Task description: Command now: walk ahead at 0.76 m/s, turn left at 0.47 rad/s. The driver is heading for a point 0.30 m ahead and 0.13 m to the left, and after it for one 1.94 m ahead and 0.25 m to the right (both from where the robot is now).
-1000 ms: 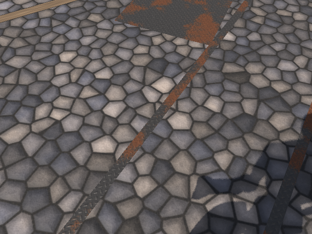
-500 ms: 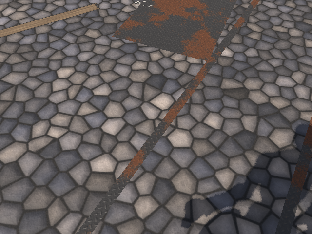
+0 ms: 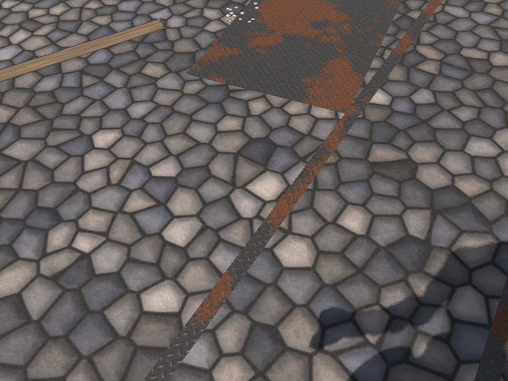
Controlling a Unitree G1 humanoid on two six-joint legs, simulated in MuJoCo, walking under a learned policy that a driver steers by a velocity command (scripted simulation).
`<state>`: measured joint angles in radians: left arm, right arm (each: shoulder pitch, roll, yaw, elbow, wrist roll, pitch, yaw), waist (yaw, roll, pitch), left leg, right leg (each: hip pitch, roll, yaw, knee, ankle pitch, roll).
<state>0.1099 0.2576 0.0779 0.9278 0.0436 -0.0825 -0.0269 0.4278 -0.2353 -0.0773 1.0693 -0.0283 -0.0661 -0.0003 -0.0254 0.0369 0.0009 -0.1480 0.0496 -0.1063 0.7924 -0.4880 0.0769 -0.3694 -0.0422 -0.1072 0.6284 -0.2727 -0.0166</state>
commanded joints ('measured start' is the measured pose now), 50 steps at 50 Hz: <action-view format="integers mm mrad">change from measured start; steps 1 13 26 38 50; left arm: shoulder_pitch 244 367 240 -51 249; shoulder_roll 175 11 24 -8 158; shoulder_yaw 28 -27 -22 -41 34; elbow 29 84 -21 -181 -81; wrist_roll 11 0 -72 -36 -16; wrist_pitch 11 -47 -17 67 60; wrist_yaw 27 39 23 -41 22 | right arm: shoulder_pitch -218 -477 -101 -45 -258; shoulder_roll -29 -13 -151 -66 -114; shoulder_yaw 3 19 -28 25 41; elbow -204 -328 -175 -102 -389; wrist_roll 20 2 -23 10 -28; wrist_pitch -26 51 -32 -83 -80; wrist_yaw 14 88 14 -11 0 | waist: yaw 90 48 -59 56 23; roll -242 -70 -42 -1 94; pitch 14 197 -50 189 54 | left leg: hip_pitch -724 -737 250 52 -691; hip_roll -15 40 316 101 18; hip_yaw -17 137 -329 429 5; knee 585 254 -589 -694 723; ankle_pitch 144 495 -107 911 150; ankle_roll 67 50 101 -93 -88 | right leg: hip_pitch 424 322 -332 -306 315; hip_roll -423 -215 -71 -43 -168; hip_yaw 772 -88 168 -62 817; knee -534 -598 770 272 -451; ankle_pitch -753 131 56 373 -222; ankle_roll -77 -21 -147 -130 -399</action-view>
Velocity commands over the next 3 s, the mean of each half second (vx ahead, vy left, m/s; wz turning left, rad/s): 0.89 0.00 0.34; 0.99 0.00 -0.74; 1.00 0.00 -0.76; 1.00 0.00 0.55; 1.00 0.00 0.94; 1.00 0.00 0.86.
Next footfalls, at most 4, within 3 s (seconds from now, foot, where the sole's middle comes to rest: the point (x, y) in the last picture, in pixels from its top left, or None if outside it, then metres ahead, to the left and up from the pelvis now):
0.44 left None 0.45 0.14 -0.76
0.90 right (252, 255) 0.89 0.04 -0.76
1.32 left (244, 150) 1.35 0.06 -0.76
1.72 right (347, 122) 1.48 -0.34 -0.76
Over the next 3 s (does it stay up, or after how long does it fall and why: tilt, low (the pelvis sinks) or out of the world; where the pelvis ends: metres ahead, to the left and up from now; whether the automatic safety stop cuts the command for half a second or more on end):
stays up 2.50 -0.26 -0.01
